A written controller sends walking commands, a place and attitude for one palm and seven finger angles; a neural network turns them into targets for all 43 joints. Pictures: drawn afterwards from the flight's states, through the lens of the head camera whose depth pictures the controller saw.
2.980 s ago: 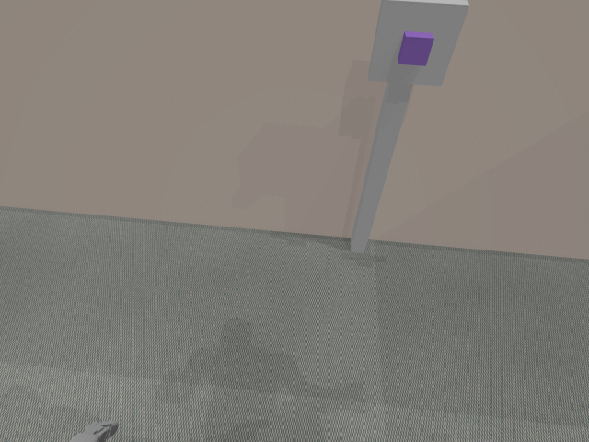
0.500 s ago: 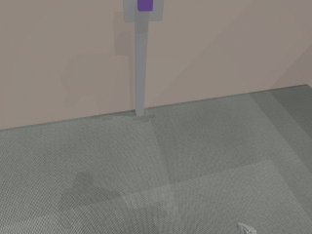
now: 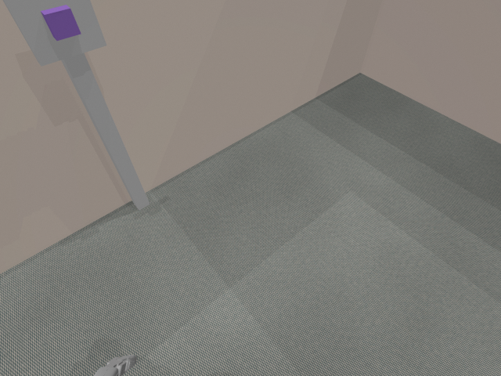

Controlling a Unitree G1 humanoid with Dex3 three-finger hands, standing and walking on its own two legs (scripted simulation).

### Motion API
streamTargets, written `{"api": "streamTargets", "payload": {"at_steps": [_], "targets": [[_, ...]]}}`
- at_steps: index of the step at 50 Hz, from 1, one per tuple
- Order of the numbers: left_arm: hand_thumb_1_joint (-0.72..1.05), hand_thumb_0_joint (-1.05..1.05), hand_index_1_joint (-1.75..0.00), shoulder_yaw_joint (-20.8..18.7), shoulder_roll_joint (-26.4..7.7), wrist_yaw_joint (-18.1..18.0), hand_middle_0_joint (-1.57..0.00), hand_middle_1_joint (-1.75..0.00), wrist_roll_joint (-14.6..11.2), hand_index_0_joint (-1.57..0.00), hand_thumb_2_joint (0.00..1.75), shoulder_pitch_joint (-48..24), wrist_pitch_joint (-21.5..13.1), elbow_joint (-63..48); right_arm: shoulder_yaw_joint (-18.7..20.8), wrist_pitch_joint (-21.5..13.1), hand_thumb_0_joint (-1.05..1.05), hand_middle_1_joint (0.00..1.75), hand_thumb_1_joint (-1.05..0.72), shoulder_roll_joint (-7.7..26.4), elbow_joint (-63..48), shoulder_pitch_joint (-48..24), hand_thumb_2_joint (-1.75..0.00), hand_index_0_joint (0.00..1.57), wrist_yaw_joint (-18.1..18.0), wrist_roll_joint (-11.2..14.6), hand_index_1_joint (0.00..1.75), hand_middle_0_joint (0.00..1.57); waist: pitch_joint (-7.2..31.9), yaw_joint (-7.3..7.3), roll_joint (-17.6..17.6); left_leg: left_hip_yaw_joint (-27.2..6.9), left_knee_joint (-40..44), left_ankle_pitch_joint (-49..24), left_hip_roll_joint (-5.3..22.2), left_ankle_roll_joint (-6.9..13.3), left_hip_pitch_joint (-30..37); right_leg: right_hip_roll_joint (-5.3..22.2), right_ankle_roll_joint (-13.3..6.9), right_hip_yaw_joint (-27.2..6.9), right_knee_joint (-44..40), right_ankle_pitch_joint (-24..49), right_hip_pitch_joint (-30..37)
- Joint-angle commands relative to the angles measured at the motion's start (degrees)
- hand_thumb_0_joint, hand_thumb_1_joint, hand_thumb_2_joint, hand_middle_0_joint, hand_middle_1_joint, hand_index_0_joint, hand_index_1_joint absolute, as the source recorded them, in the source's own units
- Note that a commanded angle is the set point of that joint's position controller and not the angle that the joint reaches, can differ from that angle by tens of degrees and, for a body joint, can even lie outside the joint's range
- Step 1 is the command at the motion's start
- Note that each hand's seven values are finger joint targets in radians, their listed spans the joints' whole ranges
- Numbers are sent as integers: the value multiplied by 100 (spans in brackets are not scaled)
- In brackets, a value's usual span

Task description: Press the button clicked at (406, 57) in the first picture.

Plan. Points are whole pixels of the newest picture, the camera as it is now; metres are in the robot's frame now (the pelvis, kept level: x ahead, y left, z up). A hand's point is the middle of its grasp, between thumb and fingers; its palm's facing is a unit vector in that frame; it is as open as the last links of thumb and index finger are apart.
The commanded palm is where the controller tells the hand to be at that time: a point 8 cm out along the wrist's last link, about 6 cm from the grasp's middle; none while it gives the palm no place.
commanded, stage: walk to a spot facing it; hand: left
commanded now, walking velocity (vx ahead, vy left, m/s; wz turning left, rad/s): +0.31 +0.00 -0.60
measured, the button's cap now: (61, 22) +0.91 +0.51 +0.13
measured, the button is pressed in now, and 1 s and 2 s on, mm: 0 0 0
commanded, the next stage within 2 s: turn to face it in 0.98 s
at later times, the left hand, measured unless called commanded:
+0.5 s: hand (133, 370) +0.17 +0.23 -0.18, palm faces -0.18 -0.97 -0.16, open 7.4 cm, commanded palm none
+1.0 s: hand (261, 197) +0.55 -0.02 -0.16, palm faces -0.58 -0.79 -0.19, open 7.4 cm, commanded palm none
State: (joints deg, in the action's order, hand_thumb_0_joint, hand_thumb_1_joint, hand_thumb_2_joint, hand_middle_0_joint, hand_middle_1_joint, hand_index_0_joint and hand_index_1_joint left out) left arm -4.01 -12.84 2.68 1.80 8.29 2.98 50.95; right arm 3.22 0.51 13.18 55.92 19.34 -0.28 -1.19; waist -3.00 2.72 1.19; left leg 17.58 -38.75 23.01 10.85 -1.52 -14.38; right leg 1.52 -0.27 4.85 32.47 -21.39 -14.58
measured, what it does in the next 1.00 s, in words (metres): walks ahead, turning right: left foot, then right foot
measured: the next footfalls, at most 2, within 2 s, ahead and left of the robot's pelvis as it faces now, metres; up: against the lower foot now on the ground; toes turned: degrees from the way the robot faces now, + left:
left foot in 0.40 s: +0.25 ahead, +0.11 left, +0.00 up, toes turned -5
right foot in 0.96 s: +0.39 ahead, -0.21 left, +0.00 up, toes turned -39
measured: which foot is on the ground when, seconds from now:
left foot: up 0.00-0.38, down 0.40-0.94, up 0.96-1.00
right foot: down 0.00-0.42, up 0.44-0.94, down 0.96-1.00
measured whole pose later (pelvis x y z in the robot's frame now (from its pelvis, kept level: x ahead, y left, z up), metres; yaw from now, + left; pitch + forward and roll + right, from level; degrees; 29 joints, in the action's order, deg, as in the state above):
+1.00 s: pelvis +0.32 -0.08 -0.01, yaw -33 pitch +0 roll +1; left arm -4.2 -12.1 2.6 1.7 2.1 -2.4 51.4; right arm 2.4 -1.2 8.8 62.5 26.9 0.2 -0.5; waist -7.3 3.4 -0.8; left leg 15.0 -58.3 30.4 11.8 -4.5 -7.7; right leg 0.3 -6.2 8.7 39.1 -11.3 -27.1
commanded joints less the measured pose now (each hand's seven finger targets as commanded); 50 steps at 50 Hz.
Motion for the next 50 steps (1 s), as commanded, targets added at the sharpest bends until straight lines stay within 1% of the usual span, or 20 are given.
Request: {"api": "streamTargets", "payload": {"at_steps": [1,3,6,12,16,18,19,20,21,22,24,27,35,42,44,46,47,48,49,50], "targets": [[90,0,-30,-387,-1621,-294,-20,-30,-123,-20,90,1532,-237,54,68,-45,0,30,-90,697,-1066,-1180,-90,20,14,-22,30,20,434,-1016,-1416,-1404,-2699,1131,-230,-214,-3217,2210,-1299,-3540,-2157,-516,1959],[90,0,-30,-277,-1258,-295,-20,-30,-101,-20,90,929,-343,-49,141,-104,0,30,-90,769,-907,-1271,-90,20,75,-50,30,20,-213,-724,-1144,-1619,-2689,206,-78,-214,-3116,1743,-1169,-3028,-2275,-1161,1115],[90,0,-30,-164,-973,-260,-20,-30,-67,-20,90,568,-476,-89,170,-92,0,30,-90,571,-586,-662,-90,20,129,-73,30,20,-155,-280,-864,-1421,-2120,-559,-193,-328,-2182,1117,-907,-1934,-2136,49,505],[90,0,-30,-160,-1012,-241,-20,-30,-41,-20,90,1063,-585,155,153,-188,0,30,-90,442,-867,-1076,-90,20,181,-43,30,20,-155,-417,-895,-1391,-1149,-899,-389,-330,-2146,994,-977,-2110,-2113,290,686],[90,0,-30,-192,-1063,-267,-20,-30,-12,-20,90,1010,-570,215,120,-310,0,30,-90,408,-996,-1217,-90,20,168,18,30,20,-115,-400,-999,-1407,-97,-622,-544,-210,-1282,1057,-945,-2257,-1740,715,495],[90,0,-30,-223,-1032,-266,-20,-30,-44,-20,90,829,-539,209,134,-375,0,30,-90,470,-815,-710,-90,20,97,21,30,20,13,-134,-775,-1271,718,-959,-732,-171,8,797,-769,-2133,-1249,809,-59],[90,0,-30,-221,-900,-248,-20,-30,-62,-20,90,720,-534,183,179,-425,0,30,-90,713,-566,57,-90,20,5,10,30,20,333,219,-284,-1336,1243,-944,-681,-132,1128,405,-586,-1851,-253,1197,-414],[90,0,-30,-183,-518,-174,-20,-30,-130,-20,90,890,-499,112,315,-467,0,30,-90,1331,-342,857,-90,20,-75,-80,30,20,968,468,1159,-2825,1753,50,608,198,2313,-296,-302,-1153,1468,261,-1300],[90,0,-30,-101,-279,-121,-20,-30,-120,-20,90,978,-507,-24,334,-416,0,30,-90,1727,-299,1274,-90,20,-88,-71,30,20,1066,454,2071,-4376,2501,801,1805,590,2520,-578,-68,-575,3028,-1224,-2222],[90,0,-30,-146,-456,-145,-20,-30,-61,-20,90,797,-474,40,266,-391,0,30,-90,1414,-286,899,-90,20,-117,-61,30,20,832,400,1789,-4617,2939,1708,1892,537,1812,-280,-103,-893,3798,-940,-2356],[90,0,-30,-204,-438,-16,-20,-30,-5,-20,90,492,-438,116,101,-442,0,30,-90,763,-434,134,-90,20,-118,-38,30,20,-213,44,820,-3453,3061,1325,1365,465,598,209,-86,-734,4119,74,-2397],[90,0,-30,-186,-161,34,-20,-30,25,-20,90,868,-284,284,34,-550,0,30,-90,420,-352,-68,-90,20,-147,-7,30,20,-92,-292,697,-1902,2887,-350,911,313,359,328,64,-576,4011,763,-2078],[90,0,-30,-127,45,78,-20,-30,47,-20,90,-146,-186,-88,89,-595,0,30,-90,349,72,588,-90,20,-143,9,30,20,-316,-123,425,-886,2792,-1885,988,725,1302,602,254,-220,2684,1332,-2941],[90,0,-30,-53,95,81,-20,-30,14,-20,90,-1072,-287,-344,112,-501,0,30,-90,465,307,923,-90,20,-113,-71,30,20,-538,80,629,-187,2301,-3472,1040,645,1633,238,-83,311,912,1109,-2182],[90,0,-30,-84,-33,64,-20,-30,7,-20,90,-634,-339,-259,160,-493,0,30,-90,653,243,793,-90,20,-110,-57,30,20,-150,-184,708,107,1477,-5123,1067,586,1885,-87,-295,547,613,717,-1486],[90,0,-30,-191,-430,-1,-20,-30,28,-20,90,837,-457,155,198,-460,0,30,-90,871,94,552,-90,20,-65,-1,30,20,835,-903,439,368,-619,-5716,858,258,1388,-470,-486,792,-135,1106,720],[90,0,-30,-347,-1089,-65,-20,-30,49,-20,90,1572,-534,352,144,-442,0,30,-90,622,-37,659,-90,20,27,93,30,20,1535,-1197,-491,237,-2277,-3191,511,7,-444,612,-838,-556,-286,1304,2781],[90,0,-30,-464,-1712,-160,-20,-30,-65,-20,90,2013,-559,420,63,-467,0,30,-90,210,-318,601,-90,20,-10,138,30,20,2155,-1171,-1458,-352,-4282,1163,-489,-322,-2257,2333,-1619,-3634,-724,2682,3792],[90,0,-30,-491,-1839,-218,-20,-30,-175,-20,90,1851,-499,369,78,-454,0,30,-90,376,-421,121,-90,20,-58,133,30,20,1994,-1153,-989,-1290,-4659,973,-319,-174,-2516,2414,-1704,-3628,-1141,2588,3216],[90,0,-30,-411,-1547,-219,-20,-30,-168,-20,90,1270,-479,186,113,-457,0,30,-90,316,-462,-35,-90,20,-69,99,30,20,1473,-868,-682,-1548,-4718,320,-156,-178,-2673,2159,-1507,-3219,-1256,2176,2615]]}}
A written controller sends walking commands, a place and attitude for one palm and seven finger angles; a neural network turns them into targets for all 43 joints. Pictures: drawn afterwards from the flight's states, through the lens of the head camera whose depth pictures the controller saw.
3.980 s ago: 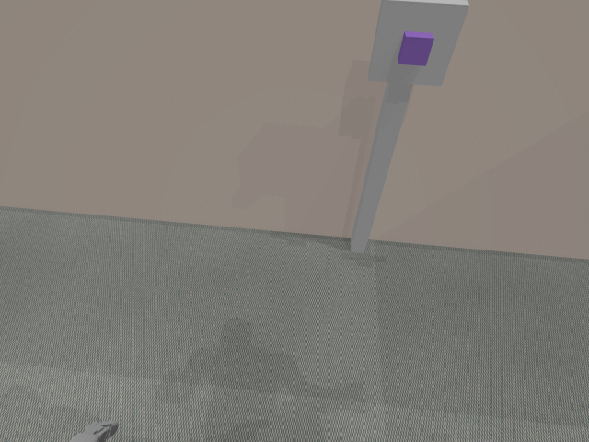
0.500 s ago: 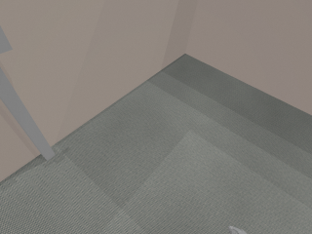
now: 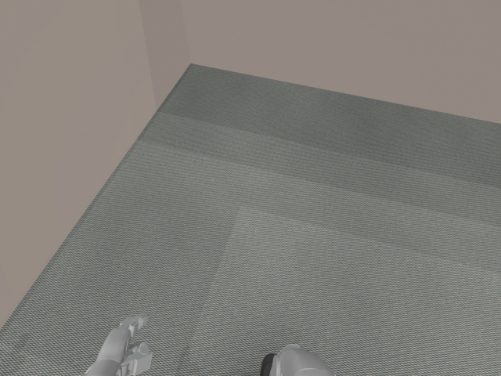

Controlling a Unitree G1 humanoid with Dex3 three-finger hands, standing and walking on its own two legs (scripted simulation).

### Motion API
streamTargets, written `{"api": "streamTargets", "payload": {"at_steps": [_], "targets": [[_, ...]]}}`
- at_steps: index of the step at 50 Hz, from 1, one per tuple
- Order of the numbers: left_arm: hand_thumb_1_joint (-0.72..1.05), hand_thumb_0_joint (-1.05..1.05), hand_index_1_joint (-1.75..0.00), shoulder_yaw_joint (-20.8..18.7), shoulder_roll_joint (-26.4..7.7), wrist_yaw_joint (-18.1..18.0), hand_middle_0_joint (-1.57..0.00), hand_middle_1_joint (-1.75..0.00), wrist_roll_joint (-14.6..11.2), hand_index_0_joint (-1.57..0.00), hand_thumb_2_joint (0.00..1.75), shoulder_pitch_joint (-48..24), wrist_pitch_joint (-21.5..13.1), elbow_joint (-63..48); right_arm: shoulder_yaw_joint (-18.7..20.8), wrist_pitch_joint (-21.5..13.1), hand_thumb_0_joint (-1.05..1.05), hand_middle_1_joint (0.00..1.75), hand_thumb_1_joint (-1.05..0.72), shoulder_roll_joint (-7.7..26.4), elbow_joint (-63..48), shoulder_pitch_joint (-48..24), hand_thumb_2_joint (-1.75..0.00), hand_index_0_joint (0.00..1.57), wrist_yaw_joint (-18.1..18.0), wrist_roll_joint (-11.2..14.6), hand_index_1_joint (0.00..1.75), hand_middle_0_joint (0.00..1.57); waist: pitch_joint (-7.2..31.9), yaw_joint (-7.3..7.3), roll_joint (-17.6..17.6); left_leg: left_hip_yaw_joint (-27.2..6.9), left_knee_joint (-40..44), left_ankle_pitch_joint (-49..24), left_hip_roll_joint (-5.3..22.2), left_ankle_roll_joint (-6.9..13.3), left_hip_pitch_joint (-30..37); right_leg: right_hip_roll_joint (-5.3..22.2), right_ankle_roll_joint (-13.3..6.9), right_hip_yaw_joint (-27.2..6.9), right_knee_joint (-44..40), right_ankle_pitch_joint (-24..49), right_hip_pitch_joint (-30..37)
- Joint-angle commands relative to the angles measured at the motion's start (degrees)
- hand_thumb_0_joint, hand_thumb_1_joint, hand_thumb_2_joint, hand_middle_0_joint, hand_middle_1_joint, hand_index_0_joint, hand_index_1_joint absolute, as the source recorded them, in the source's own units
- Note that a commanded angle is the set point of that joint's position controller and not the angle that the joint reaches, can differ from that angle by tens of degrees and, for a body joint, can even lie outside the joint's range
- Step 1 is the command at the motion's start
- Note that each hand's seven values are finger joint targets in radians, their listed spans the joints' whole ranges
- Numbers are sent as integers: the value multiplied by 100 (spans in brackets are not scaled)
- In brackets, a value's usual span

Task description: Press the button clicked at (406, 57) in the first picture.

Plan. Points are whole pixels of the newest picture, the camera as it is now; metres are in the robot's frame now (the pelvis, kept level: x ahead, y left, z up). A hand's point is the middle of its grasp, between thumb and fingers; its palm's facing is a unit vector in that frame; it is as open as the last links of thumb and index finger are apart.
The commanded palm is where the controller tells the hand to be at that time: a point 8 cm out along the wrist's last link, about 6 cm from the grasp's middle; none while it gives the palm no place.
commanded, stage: turn to face it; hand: left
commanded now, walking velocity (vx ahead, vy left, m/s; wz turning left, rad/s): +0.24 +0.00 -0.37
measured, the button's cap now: out of the picture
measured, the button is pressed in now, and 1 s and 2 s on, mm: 0 0 0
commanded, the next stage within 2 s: none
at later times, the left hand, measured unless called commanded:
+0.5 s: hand (137, 353) +0.18 +0.21 -0.17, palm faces +0.15 -0.98 -0.16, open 7.3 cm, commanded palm none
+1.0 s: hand (138, 320) +0.22 +0.20 -0.12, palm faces +0.35 -0.89 -0.28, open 7.4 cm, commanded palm none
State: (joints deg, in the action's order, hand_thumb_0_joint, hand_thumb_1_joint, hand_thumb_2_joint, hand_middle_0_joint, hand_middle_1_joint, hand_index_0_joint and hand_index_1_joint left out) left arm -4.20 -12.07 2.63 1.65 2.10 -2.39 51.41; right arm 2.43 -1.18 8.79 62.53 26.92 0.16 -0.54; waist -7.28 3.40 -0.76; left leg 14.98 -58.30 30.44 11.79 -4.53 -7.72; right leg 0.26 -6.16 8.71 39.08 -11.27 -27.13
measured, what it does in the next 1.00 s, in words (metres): walks ahead, turning left: left foot, then right foot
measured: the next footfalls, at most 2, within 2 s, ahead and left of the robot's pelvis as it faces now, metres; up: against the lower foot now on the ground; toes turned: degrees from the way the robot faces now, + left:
left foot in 0.42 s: +0.24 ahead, +0.12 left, +0.00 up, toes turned +11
right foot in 0.96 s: +0.24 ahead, -0.13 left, +0.00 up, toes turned +20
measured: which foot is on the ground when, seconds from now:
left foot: up 0.00-0.40, down 0.42-0.96, up 0.98-1.00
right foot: down 0.00-0.44, up 0.46-0.94, down 0.96-1.00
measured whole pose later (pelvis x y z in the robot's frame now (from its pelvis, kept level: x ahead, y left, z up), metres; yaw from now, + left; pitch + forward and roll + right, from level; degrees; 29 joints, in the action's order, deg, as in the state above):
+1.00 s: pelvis +0.17 -0.03 +0.02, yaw +21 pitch +1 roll +0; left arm -3.3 -11.3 -1.1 1.2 7.6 1.0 49.3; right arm 6.0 3.5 14.3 53.1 13.3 0.8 -1.1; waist -2.2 2.6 3.1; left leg -7.4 -38.7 17.7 -4.3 -1.2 -26.5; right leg 0.4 0.4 1.8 32.0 -18.8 -15.3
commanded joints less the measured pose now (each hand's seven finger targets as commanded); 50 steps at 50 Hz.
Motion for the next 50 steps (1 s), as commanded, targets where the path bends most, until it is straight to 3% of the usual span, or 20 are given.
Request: {"api": "streamTargets", "payload": {"at_steps": [1,3,6,9,17,19,20,21,22,23,26,30,39,42,45,46,47,48,49,50], "targets": [[90,0,-30,-286,-1237,-241,-20,-30,-168,-20,90,1428,45,24,198,-256,0,30,-90,829,-1045,-939,-90,20,-114,-21,30,20,1356,-735,-48,-1387,-2346,-919,-14,140,-3104,1978,-716,-2967,-2008,1165,2928],[90,0,-30,-147,-905,-275,-20,-30,-104,-20,90,1023,-77,-3,134,-85,0,30,-90,651,-839,-683,-90,20,-108,-98,30,20,906,-306,-23,-1314,-1693,-1221,47,75,-2505,1565,-456,-2052,-2211,1903,1637],[90,0,-30,-46,-660,-325,-20,-30,-35,-20,90,876,-161,118,70,59,0,30,-90,441,-600,-188,-90,20,-108,-105,30,20,1086,57,-255,-1292,-1028,-1356,-142,41,-2156,1237,-398,-1320,-2123,2854,1271],[90,0,-30,50,-394,-342,-20,-30,-81,-20,90,983,-169,235,12,104,0,30,-90,340,-552,-370,-90,20,-86,-87,30,20,1068,14,-489,-1228,-332,-1746,-277,46,-2074,1062,-299,-952,-2137,2980,1296],[90,0,-30,63,-551,-443,-20,-30,-54,-20,90,1429,-13,534,-15,74,0,30,-90,380,-801,-1608,-90,20,-2,-39,30,20,507,-447,-467,-1031,1779,-1542,-636,242,-1698,1588,-174,-828,-1806,3031,2047],[90,0,-30,14,-620,-471,-20,-30,-76,-20,90,1500,43,529,15,100,0,30,-90,492,-794,-1464,-90,20,4,-67,30,20,623,-358,-396,-989,2393,-1831,-742,317,-1203,1556,5,-647,-1232,3091,2120],[90,0,-30,-11,-645,-468,-20,-30,-92,-20,90,1519,73,497,60,102,0,30,-90,638,-748,-1159,-90,20,1,-83,30,20,840,-225,-138,-1085,2788,-2655,-728,414,-656,1435,207,-430,-589,2830,1993],[90,0,-30,-30,-537,-463,-20,-30,-127,-20,90,1593,117,402,153,79,0,30,-90,1025,-761,-771,-90,20,-2,-123,30,20,1143,-104,871,-2124,3163,-4593,71,827,104,969,579,-58,506,1443,1280],[90,0,-30,21,-296,-455,-20,-30,-179,-20,90,1742,127,208,207,100,0,30,-90,1376,-765,-535,-90,20,-42,-118,30,20,1300,-141,2107,-3591,3471,-6786,1183,1689,787,262,933,50,1928,-2241,74],[90,0,-30,6,-475,-500,-20,-30,-105,-20,90,1421,199,177,217,131,0,30,-90,1409,-660,-454,-90,20,-117,-80,30,20,1543,5,1768,-3752,3669,-6062,1221,1878,682,221,907,-648,2741,-2684,-101],[90,0,-30,-81,-412,-394,-20,-30,-57,-20,90,960,218,86,207,106,0,30,-90,1104,-993,-1198,-90,20,-138,-76,30,20,986,-229,501,-3055,3897,-4062,594,1543,-143,514,959,-885,2874,-1613,-438],[90,0,-30,-128,-333,-374,-20,-30,-53,-20,90,1225,344,120,255,84,0,30,-90,1172,-1125,-1361,-90,20,-118,-58,30,20,1196,-303,634,-2789,4104,-3300,194,1390,-330,481,1071,-835,2423,-1103,-183],[90,0,-30,-139,-423,-386,-20,-30,-75,-20,90,619,374,-300,456,192,0,30,-90,1423,-1197,-1155,-90,20,-67,-90,30,20,1152,-84,940,-3516,3986,-2841,40,1482,-265,270,1138,-880,1365,-1357,-94],[90,0,-30,-112,-416,-399,-20,-30,-106,-20,90,652,360,-412,506,242,0,30,-90,1513,-1271,-1231,-90,20,-54,-110,30,20,1220,-113,1121,-3784,3846,-3039,-50,1462,-443,94,1069,-871,675,-1459,389],[90,0,-30,-126,-522,-420,-20,-30,-146,-20,90,1106,347,-372,550,296,0,30,-90,1545,-1411,-1481,-90,20,-25,-95,30,20,1314,-322,1182,-3875,3727,-2731,-324,1240,-885,-77,966,-793,-433,-1004,1290],[90,0,-30,-138,-627,-431,-20,-30,-135,-20,90,1336,319,-349,546,311,0,30,-90,1483,-1463,-1600,-90,20,-6,-67,30,20,1308,-455,1025,-3770,3536,-2495,-494,1060,-1270,-25,918,-787,-1218,-553,1878],[90,0,-30,-202,-886,-463,-20,-30,-97,-20,90,1563,284,-326,527,327,0,30,-90,1248,-1536,-1596,-90,20,25,-30,30,20,1344,-562,400,-3428,2948,-1659,-846,734,-2087,596,702,-1294,-2070,-651,2698],[90,0,-30,-299,-1473,-503,-20,-30,9,-20,90,1521,244,-425,457,328,0,30,-90,813,-1673,-1511,-90,20,39,0,30,20,1125,-585,-1392,-2092,1364,-245,-1675,202,-3290,2351,85,-3142,-2819,-1426,2998],[90,0,-30,-197,-1548,-497,-20,-30,-40,-20,90,1047,316,-602,491,325,0,30,-90,1044,-1736,-1584,-90,20,25,-118,30,20,818,-475,-1251,-1968,145,112,-1490,213,-3123,2901,-222,-3060,-2843,-1263,1822],[90,0,-30,-203,-1299,-511,-20,-30,-63,-20,90,734,267,-677,502,391,0,30,-90,1101,-1642,-1636,-90,20,42,-139,30,20,636,-334,-1381,-2067,-426,-137,-1305,233,-2957,2518,-117,-2864,-2851,-1041,1351]]}}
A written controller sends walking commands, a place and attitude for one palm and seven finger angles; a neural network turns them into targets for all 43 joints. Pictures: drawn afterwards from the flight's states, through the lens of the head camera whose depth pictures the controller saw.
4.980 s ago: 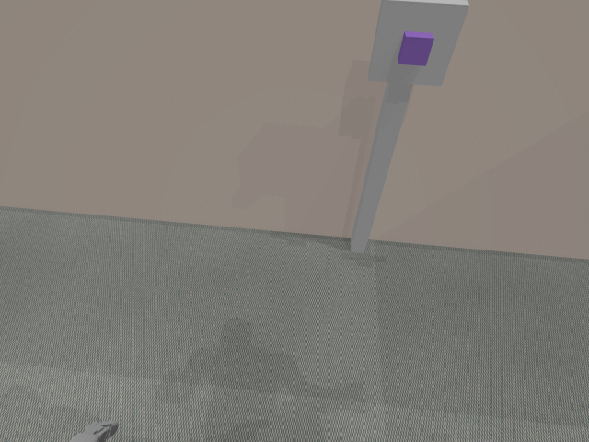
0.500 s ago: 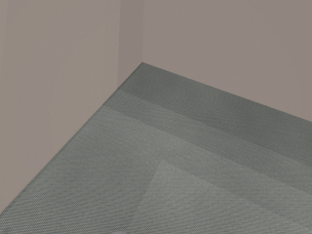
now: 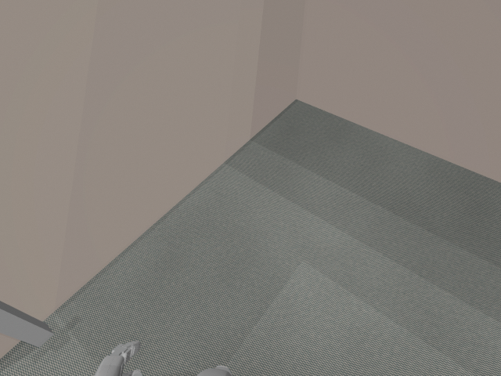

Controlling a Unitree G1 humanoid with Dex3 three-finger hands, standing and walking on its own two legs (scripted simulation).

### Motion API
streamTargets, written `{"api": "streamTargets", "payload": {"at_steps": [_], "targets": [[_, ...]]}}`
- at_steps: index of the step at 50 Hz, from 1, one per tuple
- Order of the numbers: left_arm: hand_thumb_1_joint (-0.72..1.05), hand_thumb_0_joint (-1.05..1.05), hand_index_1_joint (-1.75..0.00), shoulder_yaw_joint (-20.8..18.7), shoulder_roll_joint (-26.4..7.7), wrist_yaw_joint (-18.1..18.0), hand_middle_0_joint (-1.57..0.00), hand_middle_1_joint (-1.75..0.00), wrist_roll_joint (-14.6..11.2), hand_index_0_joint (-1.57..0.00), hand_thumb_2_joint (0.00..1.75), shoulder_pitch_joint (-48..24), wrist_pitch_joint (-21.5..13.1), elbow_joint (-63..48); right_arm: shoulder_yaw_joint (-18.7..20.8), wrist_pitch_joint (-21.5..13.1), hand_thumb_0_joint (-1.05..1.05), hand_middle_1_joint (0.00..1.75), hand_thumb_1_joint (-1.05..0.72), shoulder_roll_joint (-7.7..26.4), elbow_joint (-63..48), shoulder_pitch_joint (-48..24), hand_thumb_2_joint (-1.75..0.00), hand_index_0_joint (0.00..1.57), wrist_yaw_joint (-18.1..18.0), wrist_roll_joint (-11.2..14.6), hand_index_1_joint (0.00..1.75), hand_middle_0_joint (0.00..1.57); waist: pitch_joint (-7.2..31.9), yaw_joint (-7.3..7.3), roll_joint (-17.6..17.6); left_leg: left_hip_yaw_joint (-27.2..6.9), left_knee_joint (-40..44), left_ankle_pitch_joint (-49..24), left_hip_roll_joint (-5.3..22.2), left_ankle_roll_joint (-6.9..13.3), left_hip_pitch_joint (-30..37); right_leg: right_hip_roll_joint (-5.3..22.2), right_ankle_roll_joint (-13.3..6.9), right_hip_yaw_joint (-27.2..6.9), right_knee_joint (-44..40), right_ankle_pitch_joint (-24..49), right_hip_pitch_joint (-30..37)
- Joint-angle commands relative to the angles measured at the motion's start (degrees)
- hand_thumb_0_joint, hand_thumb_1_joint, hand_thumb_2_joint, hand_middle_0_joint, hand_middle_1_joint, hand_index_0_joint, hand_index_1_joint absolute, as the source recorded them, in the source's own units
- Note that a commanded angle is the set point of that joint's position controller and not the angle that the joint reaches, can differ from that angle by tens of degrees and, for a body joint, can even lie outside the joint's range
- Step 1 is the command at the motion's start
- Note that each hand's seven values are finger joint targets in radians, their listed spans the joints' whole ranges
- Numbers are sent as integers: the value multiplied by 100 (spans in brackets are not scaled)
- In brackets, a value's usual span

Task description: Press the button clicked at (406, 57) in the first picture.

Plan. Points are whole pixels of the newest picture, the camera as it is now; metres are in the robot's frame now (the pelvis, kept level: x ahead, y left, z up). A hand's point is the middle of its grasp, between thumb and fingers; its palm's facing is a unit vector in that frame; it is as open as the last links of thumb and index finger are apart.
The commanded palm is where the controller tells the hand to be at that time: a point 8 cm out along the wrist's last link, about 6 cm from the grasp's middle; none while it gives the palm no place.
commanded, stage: turn to face it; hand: left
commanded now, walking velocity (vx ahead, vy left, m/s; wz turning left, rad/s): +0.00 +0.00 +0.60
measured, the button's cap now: out of the picture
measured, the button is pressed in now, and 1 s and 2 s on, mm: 0 0 0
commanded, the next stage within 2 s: take the last steps up to it in 1.28 s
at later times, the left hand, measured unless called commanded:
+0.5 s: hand out of the picture -0.08 +0.23 -0.18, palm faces +0.38 -0.88 -0.27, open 7.4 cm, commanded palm none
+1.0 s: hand out of the picture -0.02 +0.21 -0.13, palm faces +0.58 -0.77 -0.28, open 7.4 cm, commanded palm none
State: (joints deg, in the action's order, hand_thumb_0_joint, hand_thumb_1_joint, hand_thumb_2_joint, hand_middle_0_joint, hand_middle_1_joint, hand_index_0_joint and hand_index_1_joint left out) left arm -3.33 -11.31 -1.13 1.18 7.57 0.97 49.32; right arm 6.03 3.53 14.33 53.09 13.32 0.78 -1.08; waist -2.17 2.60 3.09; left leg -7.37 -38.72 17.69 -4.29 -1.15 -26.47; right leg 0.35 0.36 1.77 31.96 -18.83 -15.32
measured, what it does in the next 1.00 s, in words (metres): steps on the spot, turning left: left foot, then right foot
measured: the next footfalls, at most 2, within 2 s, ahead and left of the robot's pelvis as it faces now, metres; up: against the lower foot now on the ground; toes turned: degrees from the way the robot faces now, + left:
left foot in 0.44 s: -0.02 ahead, +0.13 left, +0.00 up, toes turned +25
right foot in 0.86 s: +0.10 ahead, -0.09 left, +0.00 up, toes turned +29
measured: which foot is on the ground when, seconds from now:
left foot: up 0.00-0.42, down 0.44-0.86, up 0.88-1.00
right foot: down 0.00-0.44, up 0.46-0.84, down 0.86-1.00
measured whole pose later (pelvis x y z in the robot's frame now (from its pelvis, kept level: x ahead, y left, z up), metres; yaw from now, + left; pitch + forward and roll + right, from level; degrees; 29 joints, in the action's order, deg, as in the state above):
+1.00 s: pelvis +0.00 -0.02 +0.00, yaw +38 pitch +0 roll +1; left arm -1.7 -10.2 -1.0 1.5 9.8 0.7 47.9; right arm 5.4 4.5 15.3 53.1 11.7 1.9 -1.2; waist -4.1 2.2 3.1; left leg -1.4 -66.1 23.3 -0.7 -3.0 -29.4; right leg 4.1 -0.4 7.7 32.2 -17.8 -13.8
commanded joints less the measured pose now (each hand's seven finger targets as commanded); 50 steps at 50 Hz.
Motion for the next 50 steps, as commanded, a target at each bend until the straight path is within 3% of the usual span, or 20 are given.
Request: {"api": "streamTargets", "payload": {"at_steps": [1,2,4,11,17,19,20,21,22,23,25,28,36,40,41,42,43,44,47,50], "targets": [[90,0,-30,-230,-1197,-128,-20,-30,-23,-20,90,-49,-71,-512,152,-42,0,30,-90,569,-598,-181,-90,20,19,-62,30,20,-75,-99,-1481,252,-2810,828,436,-119,-974,2242,-667,-1699,-2019,21,-106],[90,0,-30,-153,-987,-98,-20,-30,-14,-20,90,-241,-108,-519,117,-29,0,30,-90,507,-464,-92,-90,20,67,-65,30,20,-293,30,-1203,410,-3063,404,532,-195,-949,1861,-559,-939,-1754,732,-82],[90,0,-30,-100,-859,-79,-20,-30,-20,-20,90,44,-180,-452,62,-29,0,30,-90,427,-387,36,-90,20,95,-39,30,20,-91,-32,-1268,628,-3169,129,541,-327,-994,1618,-483,-277,-1367,2117,491],[90,0,-30,-157,-1100,-81,-20,-30,31,-20,90,919,-144,-139,-43,10,0,30,-90,414,-557,-812,-90,20,97,-6,30,20,70,-469,-1361,967,-2173,602,700,-428,-783,1964,-667,46,-1096,3101,1248],[90,0,-30,-256,-1345,-63,-20,-30,60,-20,90,1091,-74,-14,-172,-108,0,30,-90,333,-634,-1011,-90,20,95,44,30,20,481,-613,-1667,1435,-305,760,569,-202,216,2115,-634,391,-532,3862,1480],[90,0,-30,-289,-1391,-40,-20,-30,29,-20,90,961,-55,17,-145,-149,0,30,-90,440,-602,-687,-90,20,72,31,30,20,609,-384,-1607,1524,611,149,529,-102,861,2074,-417,671,-106,3620,1256],[90,0,-30,-288,-1368,-13,-20,-30,-19,-20,90,937,-42,-1,-93,-190,0,30,-90,639,-543,-393,-90,20,68,8,30,20,781,-192,-1217,1447,1357,-590,568,2,1668,1967,-177,874,567,3379,819],[90,0,-30,-273,-1154,21,-20,-30,-54,-20,90,900,-31,-116,53,-250,0,30,-90,1199,-501,5,-90,20,50,-27,30,20,1112,48,124,139,1722,-2068,1599,447,2925,1483,200,1077,1844,1762,-507],[90,0,-30,-139,-796,57,-20,-30,-59,-20,90,601,-28,-440,180,-245,0,30,-90,1756,-426,392,-90,20,11,15,30,20,1104,264,1519,-1404,1637,-4696,2927,1308,3380,824,544,871,2982,-1965,-1945],[90,0,-30,-141,-885,-12,-20,-30,-8,-20,90,247,77,-481,175,-233,0,30,-90,1667,-242,579,-90,20,-51,45,30,20,1115,357,1026,-1207,1570,-4329,2935,1492,3055,851,505,206,3440,-1968,-2031],[90,0,-30,-201,-869,16,-20,-30,-41,-20,90,97,69,-350,95,-240,0,30,-90,1320,-432,-100,-90,20,-129,2,30,20,550,121,882,-724,1645,-3270,2279,1252,2225,836,500,-40,3594,-1160,-2020],[90,0,-30,-218,-854,87,-20,-30,-12,-20,90,495,84,-151,-1,-287,0,30,-90,1090,-610,-636,-90,20,-107,-2,30,20,459,-190,540,-216,1784,-2749,1722,946,1743,678,534,6,3275,-487,-1544],[90,0,-30,-167,-759,42,-20,-30,-42,-20,90,172,46,-449,96,-227,0,30,-90,1154,-603,-392,-90,20,-77,-32,30,20,516,-73,639,-954,1637,-2561,1639,1096,1733,299,532,-19,1692,-625,-1046],[90,0,-30,-175,-778,5,-20,-30,-86,-20,90,677,-42,-427,129,-190,0,30,-90,1103,-717,-627,-90,20,-70,-13,30,20,656,-368,634,-1161,1114,-2599,1369,873,1094,83,444,77,46,162,220],[90,0,-30,-203,-947,-11,-20,-30,-68,-20,90,870,-103,-386,112,-192,0,30,-90,991,-737,-625,-90,20,-52,26,30,20,691,-479,258,-1044,739,-2083,1121,623,630,269,397,-62,-802,701,900],[90,0,-30,-299,-1420,-64,-20,-30,23,-20,90,1020,-172,-387,50,-203,0,30,-90,581,-814,-405,-90,20,-17,76,30,20,830,-523,-1161,-324,-366,-367,471,181,-484,1594,26,-1308,-1486,817,1838],[90,0,-30,-318,-1762,-66,-20,-30,43,-20,90,968,-150,-452,27,-211,0,30,-90,439,-953,-415,-90,20,-18,30,30,20,733,-534,-2073,420,-1668,1679,-25,-123,-998,2850,-654,-2316,-1595,1571,1535],[90,0,-30,-301,-1585,-92,-20,-30,4,-20,90,846,-139,-491,77,-136,0,30,-90,682,-887,-511,-90,20,-23,-24,30,20,627,-525,-1721,113,-2531,1580,289,-59,-822,2770,-865,-2070,-1621,1247,894],[90,0,-30,-146,-1051,-89,-20,-30,10,-20,90,-20,-125,-612,64,-40,0,30,-90,567,-545,-332,-90,20,90,-39,30,20,-24,-116,-1212,413,-3352,523,604,-181,-725,1925,-634,-744,-1487,1084,209],[90,0,-30,-121,-1033,-90,-20,-30,23,-20,90,254,-151,-481,-7,-11,0,30,-90,443,-444,-306,-90,20,108,-12,30,20,72,-208,-1366,687,-2847,425,610,-290,-559,1797,-615,-190,-1370,1712,499]]}}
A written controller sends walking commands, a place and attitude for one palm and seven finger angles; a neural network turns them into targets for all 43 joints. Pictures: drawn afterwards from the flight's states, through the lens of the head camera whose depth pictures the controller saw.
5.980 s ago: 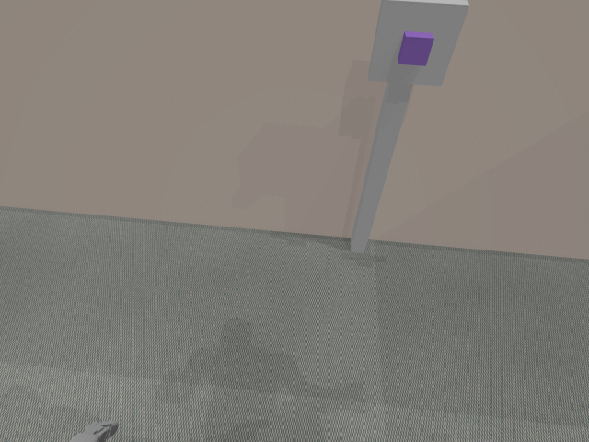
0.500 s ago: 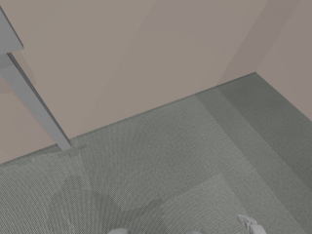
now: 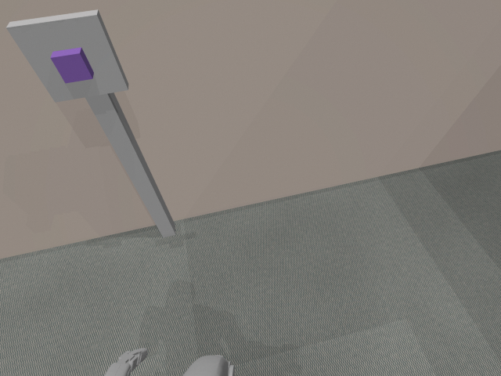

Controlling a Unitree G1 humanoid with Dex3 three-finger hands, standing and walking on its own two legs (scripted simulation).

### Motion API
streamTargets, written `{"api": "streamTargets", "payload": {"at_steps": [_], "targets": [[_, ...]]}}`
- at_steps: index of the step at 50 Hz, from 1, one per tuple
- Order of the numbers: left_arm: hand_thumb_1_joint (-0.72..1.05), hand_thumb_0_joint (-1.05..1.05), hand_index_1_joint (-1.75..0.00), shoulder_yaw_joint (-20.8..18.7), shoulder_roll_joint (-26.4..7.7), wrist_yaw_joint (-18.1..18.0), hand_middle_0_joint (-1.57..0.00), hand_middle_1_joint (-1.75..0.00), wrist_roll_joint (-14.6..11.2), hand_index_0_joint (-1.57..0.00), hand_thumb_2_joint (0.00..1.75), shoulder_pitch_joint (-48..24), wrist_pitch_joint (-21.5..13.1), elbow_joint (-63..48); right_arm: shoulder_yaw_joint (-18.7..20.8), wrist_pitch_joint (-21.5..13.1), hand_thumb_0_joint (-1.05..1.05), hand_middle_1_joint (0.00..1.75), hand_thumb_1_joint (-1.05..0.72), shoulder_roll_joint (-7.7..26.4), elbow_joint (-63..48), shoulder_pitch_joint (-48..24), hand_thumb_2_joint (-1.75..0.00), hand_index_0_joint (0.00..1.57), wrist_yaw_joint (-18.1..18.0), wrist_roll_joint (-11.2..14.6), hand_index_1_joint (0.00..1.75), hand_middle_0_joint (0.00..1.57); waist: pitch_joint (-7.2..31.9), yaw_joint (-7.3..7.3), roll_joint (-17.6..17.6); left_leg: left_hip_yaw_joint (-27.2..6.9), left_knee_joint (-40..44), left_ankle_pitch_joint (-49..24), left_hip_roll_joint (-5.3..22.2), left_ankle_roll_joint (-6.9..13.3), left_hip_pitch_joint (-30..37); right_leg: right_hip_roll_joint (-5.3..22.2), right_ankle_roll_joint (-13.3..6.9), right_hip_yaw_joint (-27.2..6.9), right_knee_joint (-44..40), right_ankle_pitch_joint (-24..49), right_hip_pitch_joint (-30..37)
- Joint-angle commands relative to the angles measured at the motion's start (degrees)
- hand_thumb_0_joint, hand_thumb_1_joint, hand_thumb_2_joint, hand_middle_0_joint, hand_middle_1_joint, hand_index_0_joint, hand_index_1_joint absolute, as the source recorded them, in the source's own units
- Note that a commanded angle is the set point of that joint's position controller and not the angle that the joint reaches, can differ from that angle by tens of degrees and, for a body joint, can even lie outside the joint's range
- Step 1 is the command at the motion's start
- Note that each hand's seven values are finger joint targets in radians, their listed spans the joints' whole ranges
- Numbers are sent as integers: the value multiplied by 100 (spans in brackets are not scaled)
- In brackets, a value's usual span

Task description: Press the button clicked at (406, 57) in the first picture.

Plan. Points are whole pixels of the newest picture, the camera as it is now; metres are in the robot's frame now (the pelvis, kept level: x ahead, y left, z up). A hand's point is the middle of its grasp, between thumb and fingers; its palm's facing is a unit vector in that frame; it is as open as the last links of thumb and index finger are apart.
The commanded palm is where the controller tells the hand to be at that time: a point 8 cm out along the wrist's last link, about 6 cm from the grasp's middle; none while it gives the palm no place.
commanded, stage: turn to face it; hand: left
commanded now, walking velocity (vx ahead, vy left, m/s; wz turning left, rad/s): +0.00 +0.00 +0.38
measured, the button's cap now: (73, 64) +0.75 +0.44 +0.12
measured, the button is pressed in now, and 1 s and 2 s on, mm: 0 0 0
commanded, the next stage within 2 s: take the last steps up to it in 0.28 s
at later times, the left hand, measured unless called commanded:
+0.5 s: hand out of the picture +0.01 +0.26 -0.17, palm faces +0.21 -0.95 -0.23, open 7.4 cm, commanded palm none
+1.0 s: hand out of the picture -0.03 +0.18 -0.15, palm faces +0.34 -0.92 -0.17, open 7.3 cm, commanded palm none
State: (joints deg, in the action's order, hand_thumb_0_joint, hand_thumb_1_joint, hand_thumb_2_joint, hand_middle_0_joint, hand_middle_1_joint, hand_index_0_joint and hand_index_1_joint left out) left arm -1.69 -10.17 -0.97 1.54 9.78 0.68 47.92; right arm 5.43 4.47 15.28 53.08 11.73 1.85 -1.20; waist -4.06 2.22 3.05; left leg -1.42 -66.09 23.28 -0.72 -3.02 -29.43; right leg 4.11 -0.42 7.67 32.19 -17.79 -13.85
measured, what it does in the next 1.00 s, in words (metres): walks ahead, turning left: left foot, then right foot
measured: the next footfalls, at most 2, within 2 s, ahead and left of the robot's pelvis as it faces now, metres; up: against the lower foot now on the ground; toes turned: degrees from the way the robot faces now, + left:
left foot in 0.24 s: +0.02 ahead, +0.15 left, +0.00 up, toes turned +12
right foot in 0.68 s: +0.08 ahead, -0.07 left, +0.00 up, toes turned +5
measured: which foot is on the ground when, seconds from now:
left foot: up 0.00-0.22, down 0.24-0.68, up 0.70-1.00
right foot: down 0.00-0.24, up 0.26-0.66, down 0.68-1.00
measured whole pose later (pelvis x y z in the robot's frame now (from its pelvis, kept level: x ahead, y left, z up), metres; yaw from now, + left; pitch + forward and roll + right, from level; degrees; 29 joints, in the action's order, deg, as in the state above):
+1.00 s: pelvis +0.10 +0.06 +0.01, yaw +15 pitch -1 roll +0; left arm -0.9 -5.7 -0.9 1.8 27.9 -3.9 65.1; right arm 3.7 1.2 11.4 60.8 15.2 2.2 -1.2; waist -1.7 -1.0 1.6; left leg 3.6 -51.3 9.0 6.4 -1.7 -32.8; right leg 3.4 1.0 9.8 17.6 -17.6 1.1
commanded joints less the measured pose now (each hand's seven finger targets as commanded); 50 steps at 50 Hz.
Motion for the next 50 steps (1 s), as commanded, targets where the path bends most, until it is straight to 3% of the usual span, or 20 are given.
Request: {"api": "streamTargets", "payload": {"at_steps": [1,6,8,10,11,12,13,15,19,27,30,32,33,34,35,36,38,40,43,50], "targets": [[90,0,-30,-311,-1167,-116,-20,-30,5,-20,90,134,-116,-268,42,-107,0,30,-90,310,-454,-235,-90,20,2,12,30,20,278,-234,-1306,176,221,-25,291,-116,-165,1504,-569,-724,-1373,1702,441],[90,0,-30,-377,-1407,-89,-20,-30,42,-20,90,632,-87,73,-92,-190,0,30,-90,129,-475,-582,-90,20,-26,59,30,20,490,-503,-1501,557,1893,354,198,-54,360,1612,-663,-527,-945,2923,946],[90,0,-30,-414,-1475,-91,-20,-30,35,-20,90,636,-72,150,-127,-246,0,30,-90,119,-396,-370,-90,20,-62,73,30,20,710,-443,-1550,707,2640,148,135,1,751,1595,-584,-394,-603,3364,1097],[90,0,-30,-405,-1429,-74,-20,-30,-32,-20,90,579,-35,220,-120,-301,0,30,-90,228,-281,-43,-90,20,-86,60,30,20,828,-237,-1358,768,3812,-878,116,92,1632,1395,-229,-107,-89,3052,731],[90,0,-30,-384,-1258,-59,-20,-30,-82,-20,90,574,-11,200,-55,-360,0,30,-90,512,-220,207,-90,20,-84,38,30,20,1057,-87,-561,349,4388,-1918,536,237,2507,1189,48,108,666,2313,118],[90,0,-30,-315,-862,-20,-20,-30,-116,-20,90,687,19,10,70,-403,0,30,-90,1117,-236,432,-90,20,-114,-10,30,20,1198,-4,1143,-1460,4358,-4172,2007,949,3372,466,473,318,1730,-453,-1402],[90,0,-30,-189,-745,-59,-20,-30,-66,-20,90,292,69,-73,98,-371,0,30,-90,1259,-97,680,-90,20,-193,17,30,20,1144,198,1384,-1710,4504,-5013,2471,1503,3073,290,507,-176,2531,-2073,-1595],[90,0,-30,-239,-812,-58,-20,-30,-90,-20,90,-3,106,90,14,-387,0,30,-90,946,-53,376,-90,20,-312,-2,30,20,765,91,983,-1280,4402,-4804,2032,1503,2637,317,444,-658,3128,-1495,-1709],[90,0,-30,-217,-708,14,-20,-30,-85,-20,90,377,110,456,-109,-442,0,30,-90,656,-107,-68,-90,20,-334,19,30,20,695,-155,551,-546,4491,-4527,1537,1240,2534,230,507,-551,2770,-809,-1379],[90,0,-30,-140,-514,148,-20,-30,-5,-20,90,35,-10,418,-86,-502,0,30,-90,606,162,437,-90,20,-286,-36,30,20,219,30,551,-1220,5229,-630,1475,1363,2217,4,370,-284,1354,-899,-1113],[90,0,-30,-125,-397,158,-20,-30,-1,-20,90,426,-86,529,-94,-514,0,30,-90,529,207,320,-90,20,-274,-39,30,20,83,-199,544,-1235,5169,134,1338,1276,1573,-151,302,-163,489,-604,-278],[90,0,-30,-165,-476,144,-20,-30,15,-20,90,1154,-181,797,-129,-520,0,30,-90,371,242,237,-90,20,-263,-3,30,20,126,-557,40,-880,4404,722,905,978,732,-133,259,-184,-644,2,1070],[90,0,-30,-226,-764,94,-20,-30,69,-20,90,1562,-255,930,-177,-552,0,30,-90,59,222,312,-90,20,-248,48,30,20,172,-713,-884,-359,3231,844,386,704,-116,587,69,-1080,-1358,-794,1846],[90,0,-30,-346,-1284,33,-20,-30,81,-20,90,1999,-278,989,-241,-579,0,30,-90,-207,-40,96,-90,20,-206,56,30,20,-9,-934,-2293,315,1729,1128,-146,430,-1206,2042,-516,-3119,-2349,-1913,2083],[90,0,-30,-341,-1364,-8,-20,-30,-16,-20,90,2114,-293,962,-140,-548,0,30,-90,221,-162,-163,-90,20,-160,-43,30,20,-117,-945,-1700,-116,945,847,146,426,-1279,2428,-839,-3794,-2806,-2809,1395],[90,0,-30,-343,-1249,-36,-20,-30,-16,-20,90,1871,-323,966,-98,-508,0,30,-90,203,-140,-329,-90,20,-111,-51,30,20,-487,-817,-1513,-172,418,410,305,426,-1321,2390,-851,-3852,-3006,-3209,848],[90,0,-30,-187,-723,-34,-20,-30,-3,-20,90,1288,-402,914,-77,-481,0,30,-90,69,133,16,-90,20,-41,-68,30,20,-796,-392,-942,-106,253,-588,556,336,-1093,1804,-548,-2402,-2760,-1865,340],[90,0,-30,-114,-469,-29,-20,-30,-29,-20,90,1341,-473,971,-127,-450,0,30,-90,-141,344,359,-90,20,-24,-66,30,20,-546,-283,-980,120,335,-1124,579,213,-812,1322,-364,-1270,-2532,-297,481],[90,0,-30,-76,-419,-39,-20,-30,-28,-20,90,1674,-551,1214,-141,-446,0,30,-90,-260,357,323,-90,20,-6,-32,30,20,-451,-279,-1125,318,626,-1424,637,128,-883,1212,-392,-766,-2448,955,767],[90,0,-30,-73,-522,-83,-20,-30,3,-20,90,2186,-550,1642,-252,-544,0,30,-90,-432,133,-547,-90,20,73,18,30,20,-414,-503,-1248,809,2199,-1365,612,212,-490,1255,-486,-409,-2053,2284,1132]]}}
